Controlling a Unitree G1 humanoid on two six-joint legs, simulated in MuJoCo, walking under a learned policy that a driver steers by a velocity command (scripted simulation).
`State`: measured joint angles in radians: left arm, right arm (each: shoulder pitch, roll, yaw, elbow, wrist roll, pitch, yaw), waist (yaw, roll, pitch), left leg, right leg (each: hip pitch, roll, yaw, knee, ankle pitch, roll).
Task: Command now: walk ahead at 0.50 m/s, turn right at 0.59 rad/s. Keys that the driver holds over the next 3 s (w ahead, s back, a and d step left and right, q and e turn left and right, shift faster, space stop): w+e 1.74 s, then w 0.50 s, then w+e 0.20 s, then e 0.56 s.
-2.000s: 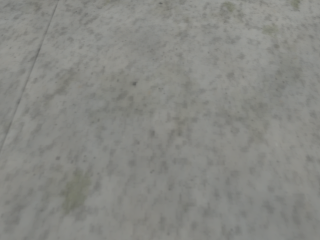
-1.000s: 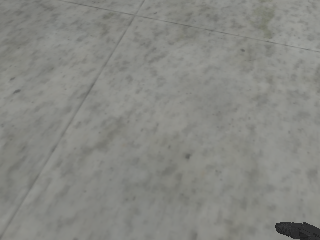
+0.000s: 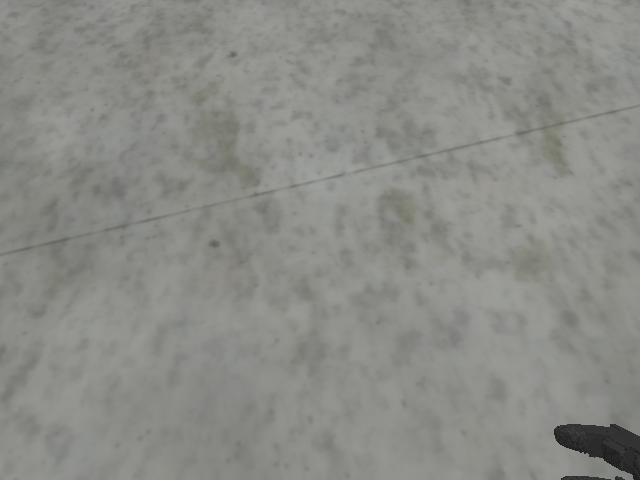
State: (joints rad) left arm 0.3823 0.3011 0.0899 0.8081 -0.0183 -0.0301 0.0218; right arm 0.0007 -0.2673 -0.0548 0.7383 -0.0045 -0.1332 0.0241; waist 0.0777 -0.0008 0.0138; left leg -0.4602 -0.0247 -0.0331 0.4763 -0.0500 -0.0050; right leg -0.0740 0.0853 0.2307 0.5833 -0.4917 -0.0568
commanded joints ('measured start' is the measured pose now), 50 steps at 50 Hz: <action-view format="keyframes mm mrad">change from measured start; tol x32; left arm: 1 106 22 -18 -116 -17 -25 -2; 20 -366 26 -17 -270 -8 -3 -73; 26 85 270 90 -179 -11 25 -38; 50 53 13 -16 -189 -2 -11 -4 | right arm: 1 355 -268 -83 26 -6 1 -3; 43 -61 -113 -5 -101 10 23 1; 50 326 -289 -74 -49 -27 0 -12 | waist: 1 -125 352 -378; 20 -163 53 71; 27 -18 -266 -377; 41 -18 -67 0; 50 -150 114 -301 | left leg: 1 863 449 -745 -149 -360 264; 7 341 278 -204 -295 -155 167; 20 506 299 171 -302 198 145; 24 546 292 245 48 749 101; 25 415 256 267 280 675 65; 27 -238 -16 66 901 -556 -18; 29 -374 77 -47 877 -412 22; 47 44 33 -45 17 -10 -10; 50 716 337 -409 -32 -150 182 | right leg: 1 -617 0 -51 618 -128 22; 21 -577 -157 -274 53 425 1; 25 -30 -18 -328 -44 370 -113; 27 489 -418 574 -222 161 -383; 43 -170 -192 75 -304 374 -161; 48 -88 -195 175 -113 410 -108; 50 -418 -18 -8 412 160 2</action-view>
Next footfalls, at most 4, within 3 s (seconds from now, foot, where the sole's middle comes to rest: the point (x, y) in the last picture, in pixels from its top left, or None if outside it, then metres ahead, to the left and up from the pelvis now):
0.50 right None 0.39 -0.18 -0.76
0.98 left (418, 364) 0.74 -0.12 -0.76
1.50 right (595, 371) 0.75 -0.51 -0.76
1.98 left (628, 261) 1.07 -0.66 -0.76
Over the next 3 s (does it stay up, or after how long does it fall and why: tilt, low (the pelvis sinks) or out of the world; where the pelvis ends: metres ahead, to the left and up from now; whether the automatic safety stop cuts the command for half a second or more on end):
stays up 1.05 -0.99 0.01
